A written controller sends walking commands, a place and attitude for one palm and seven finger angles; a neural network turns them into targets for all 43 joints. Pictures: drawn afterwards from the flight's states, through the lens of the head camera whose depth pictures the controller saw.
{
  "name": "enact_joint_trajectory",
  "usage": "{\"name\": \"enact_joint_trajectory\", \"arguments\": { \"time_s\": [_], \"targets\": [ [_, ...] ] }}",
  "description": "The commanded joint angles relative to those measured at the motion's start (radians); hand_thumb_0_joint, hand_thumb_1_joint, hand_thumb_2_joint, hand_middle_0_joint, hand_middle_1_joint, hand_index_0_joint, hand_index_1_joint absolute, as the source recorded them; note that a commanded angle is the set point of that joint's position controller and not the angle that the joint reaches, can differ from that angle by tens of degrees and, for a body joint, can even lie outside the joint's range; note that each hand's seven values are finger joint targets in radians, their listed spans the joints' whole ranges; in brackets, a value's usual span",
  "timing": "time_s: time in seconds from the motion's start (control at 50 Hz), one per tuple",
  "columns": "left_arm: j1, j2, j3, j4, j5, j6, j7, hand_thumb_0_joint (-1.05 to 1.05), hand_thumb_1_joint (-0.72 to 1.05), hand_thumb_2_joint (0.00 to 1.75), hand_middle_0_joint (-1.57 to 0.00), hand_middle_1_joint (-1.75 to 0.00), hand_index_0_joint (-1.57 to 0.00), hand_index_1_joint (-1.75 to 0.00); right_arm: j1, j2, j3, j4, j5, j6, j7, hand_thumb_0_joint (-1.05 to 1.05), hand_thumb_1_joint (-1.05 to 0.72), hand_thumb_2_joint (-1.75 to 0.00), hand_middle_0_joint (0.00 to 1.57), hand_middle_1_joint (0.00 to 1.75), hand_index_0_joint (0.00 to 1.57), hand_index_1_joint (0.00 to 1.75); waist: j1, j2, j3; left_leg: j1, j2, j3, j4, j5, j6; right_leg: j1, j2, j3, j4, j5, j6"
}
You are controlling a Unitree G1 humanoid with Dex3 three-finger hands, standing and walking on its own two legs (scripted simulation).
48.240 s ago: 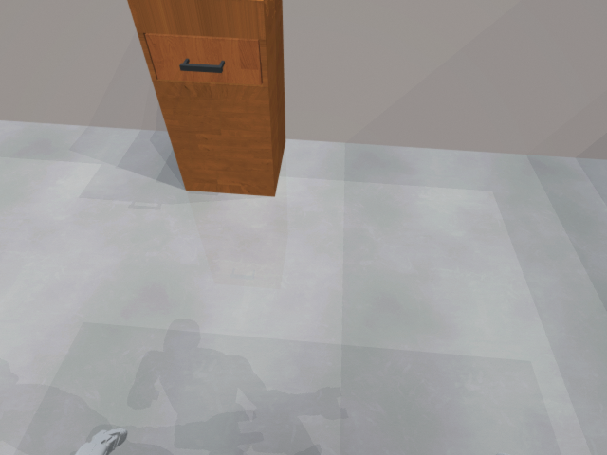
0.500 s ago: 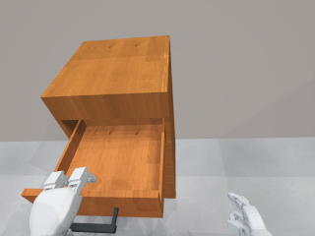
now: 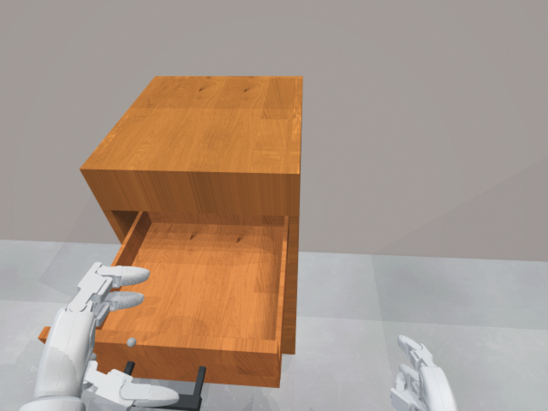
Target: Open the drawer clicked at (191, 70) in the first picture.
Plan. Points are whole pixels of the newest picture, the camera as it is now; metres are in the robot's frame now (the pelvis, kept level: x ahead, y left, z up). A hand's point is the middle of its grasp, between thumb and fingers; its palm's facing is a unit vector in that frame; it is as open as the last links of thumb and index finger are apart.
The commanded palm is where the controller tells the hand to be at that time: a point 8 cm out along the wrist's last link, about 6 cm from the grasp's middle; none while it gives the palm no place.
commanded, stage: draw the hand back to the body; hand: left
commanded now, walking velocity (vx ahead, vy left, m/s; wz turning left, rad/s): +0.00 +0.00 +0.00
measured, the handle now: (160, 385) +0.19 +0.22 -0.12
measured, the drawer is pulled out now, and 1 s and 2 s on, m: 0.29 0.29 0.29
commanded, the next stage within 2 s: step back with the hand held close in 0.80 s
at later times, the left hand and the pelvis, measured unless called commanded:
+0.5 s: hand (74, 303) +0.18 +0.24 +0.17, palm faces +0.36 -0.84 -0.41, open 9.5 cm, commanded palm +0.13 +0.28 +0.19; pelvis +0.00 +0.00 +0.01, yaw +0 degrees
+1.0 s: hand (67, 286) +0.19 +0.24 +0.18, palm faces +0.38 -0.81 -0.44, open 7.5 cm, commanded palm +0.13 +0.28 +0.19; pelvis +0.00 +0.00 +0.01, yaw +0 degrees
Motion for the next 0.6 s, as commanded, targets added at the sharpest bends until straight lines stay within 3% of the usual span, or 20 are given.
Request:
{"name": "enact_joint_trajectory", "arguments": {
  "time_s": [0.0, 0.04, 0.1, 0.16, 0.22, 0.24, 0.3, 0.32, 0.34, 0.38, 0.42, 0.44, 0.5, 0.58],
  "targets": [
    [-0.068, 0.152, 0.186, -0.209, -0.079, -0.106, 0.006, 0.0, -0.12, 0.47, -0.27, -0.95, -0.27, -0.95, -0.133, -0.086, -0.031, -0.127, 0.0, -0.088, -0.02, 0.0, -0.9, -0.9, 0.2, 0.3, 0.2, 0.3, -0.005, 0.016, 0.048, -0.031, 0.105, -0.015, -0.122, 0.228, -0.064, 0.026, -0.121, 0.036, -0.163, 0.157, 0.033],
    [-0.096, 0.152, 0.193, -0.209, -0.085, -0.119, -0.005, 0.0, -0.05, 0.5, -0.27, -0.91, -0.27, -0.91, -0.135, -0.091, -0.035, -0.119, 0.0, -0.098, -0.017, 0.0, -0.9, -0.9, 0.2, 0.3, 0.2, 0.3, -0.006, 0.042, 0.04, -0.021, 0.109, -0.02, -0.135, 0.232, -0.069, 0.039, -0.119, 0.027, -0.171, 0.155, 0.031],
    [-0.065, 0.143, 0.208, -0.184, -0.099, -0.131, -0.012, 0.0, 0.06, 0.54, -0.26, -0.84, -0.26, -0.84, -0.136, -0.098, -0.048, -0.104, -0.001, -0.103, -0.013, 0.0, -0.9, -0.9, 0.2, 0.3, 0.2, 0.3, 0.0, -0.008, -0.022, -0.008, 0.115, -0.02, -0.15, 0.264, -0.067, 0.091, -0.12, 0.014, -0.163, 0.187, 0.035],
    [-0.064, 0.14, 0.218, -0.165, -0.106, -0.14, -0.016, 0.0, 0.17, 0.58, -0.25, -0.77, -0.25, -0.77, -0.147, -0.104, -0.055, -0.091, 0.001, -0.104, -0.01, 0.0, -0.9, -0.9, 0.2, 0.3, 0.2, 0.3, -0.001, -0.03, -0.023, -0.009, 0.117, -0.023, -0.164, 0.264, -0.068, 0.104, -0.119, 0.015, -0.17, 0.186, 0.036],
    [-0.103, 0.179, 0.257, -0.205, -0.108, -0.15, -0.011, 0.0, 0.27, 0.63, -0.25, -0.7, -0.25, -0.7, -0.156, -0.109, -0.061, -0.09, 0.003, -0.107, -0.015, 0.0, -0.9, -0.9, 0.2, 0.3, 0.2, 0.3, 0.001, -0.047, -0.057, 0.003, 0.115, -0.021, -0.168, 0.277, -0.064, 0.13, -0.123, 0.024, -0.175, 0.212, 0.038],
    [-0.111, 0.199, 0.283, -0.21, -0.109, -0.15, -0.007, 0.0, 0.31, 0.64, -0.24, -0.68, -0.24, -0.68, -0.163, -0.113, -0.063, -0.084, 0.003, -0.111, -0.016, 0.0, -0.9, -0.9, 0.2, 0.3, 0.2, 0.3, 0.003, -0.01, -0.063, 0.006, 0.113, -0.019, -0.168, 0.283, -0.067, 0.133, -0.123, 0.033, -0.181, 0.218, 0.035],
    [-0.104, 0.197, 0.303, -0.18, -0.113, -0.15, -0.004, 0.0, 0.41, 0.69, -0.24, -0.62, -0.24, -0.62, -0.164, -0.106, -0.065, -0.074, 0.006, -0.103, -0.018, 0.0, -0.9, -0.9, 0.2, 0.3, 0.2, 0.3, 0.005, -0.062, -0.047, 0.004, 0.113, -0.018, -0.176, 0.294, -0.067, 0.137, -0.123, 0.031, -0.183, 0.233, 0.038],
    [-0.115, 0.206, 0.316, -0.182, -0.114, -0.153, -0.004, 0.0, 0.44, 0.7, -0.23, -0.59, -0.23, -0.59, -0.167, -0.107, -0.067, -0.072, 0.006, -0.102, -0.018, 0.0, -0.9, -0.9, 0.2, 0.3, 0.2, 0.3, 0.006, -0.059, -0.052, 0.007, 0.113, -0.016, -0.178, 0.29, -0.067, 0.141, -0.125, 0.032, -0.185, 0.229, 0.039],
    [-0.134, 0.209, 0.321, -0.188, -0.113, -0.153, -0.003, 0.0, 0.48, 0.72, -0.23, -0.57, -0.23, -0.57, -0.173, -0.109, -0.067, -0.069, 0.008, -0.104, -0.018, 0.0, -0.9, -0.9, 0.2, 0.3, 0.2, 0.3, 0.003, -0.007, -0.034, 0.013, 0.112, -0.013, -0.178, 0.29, -0.069, 0.127, -0.123, 0.041, -0.196, 0.226, 0.034],
    [-0.138, 0.198, 0.324, -0.155, -0.118, -0.153, -0.002, 0.0, 0.55, 0.75, -0.22, -0.52, -0.22, -0.52, -0.172, -0.105, -0.066, -0.059, 0.009, -0.1, -0.017, 0.0, -0.9, -0.9, 0.2, 0.3, 0.2, 0.3, 0.0, -0.008, -0.006, 0.006, 0.114, -0.018, -0.191, 0.266, -0.07, 0.117, -0.124, 0.03, -0.2, 0.196, 0.037],
    [-0.152, 0.212, 0.34, -0.162, -0.119, -0.157, -0.001, 0.0, 0.62, 0.78, -0.22, -0.48, -0.22, -0.48, -0.173, -0.107, -0.069, -0.062, 0.01, -0.1, -0.015, 0.0, -0.9, -0.9, 0.2, 0.3, 0.2, 0.3, 0.003, -0.014, -0.022, 0.015, 0.116, -0.017, -0.195, 0.267, -0.068, 0.126, -0.124, 0.024, -0.202, 0.193, 0.038],
    [-0.175, 0.217, 0.342, -0.179, -0.118, -0.159, -0.002, 0.0, 0.65, 0.8, -0.22, -0.46, -0.22, -0.46, -0.176, -0.113, -0.068, -0.062, 0.013, -0.102, -0.014, 0.0, -0.9, -0.9, 0.2, 0.3, 0.2, 0.3, 0.001, 0.023, -0.015, 0.021, 0.114, -0.019, -0.194, 0.272, -0.07, 0.119, -0.121, 0.031, -0.211, 0.195, 0.034],
    [-0.152, 0.202, 0.342, -0.142, -0.122, -0.16, -0.004, 0.0, 0.76, 0.84, -0.21, -0.39, -0.21, -0.39, -0.173, -0.107, -0.071, -0.058, 0.012, -0.1, -0.01, 0.0, -0.9, -0.9, 0.2, 0.3, 0.2, 0.3, 0.001, -0.041, -0.014, 0.022, 0.118, -0.019, -0.2, 0.271, -0.067, 0.122, -0.122, 0.019, -0.21, 0.193, 0.039],
    [-0.143, 0.19, 0.329, -0.136, -0.124, -0.158, -0.012, 0.0, 0.9, 0.9, -0.2, -0.3, -0.2, -0.3, -0.174, -0.111, -0.076, -0.057, 0.012, -0.096, -0.002, 0.0, -0.9, -0.9, 0.2, 0.3, 0.2, 0.3, 0.001, -0.017, -0.024, 0.024, 0.118, -0.015, -0.201, 0.302, -0.07, 0.131, -0.123, 0.017, -0.204, 0.226, 0.039]
  ]
}}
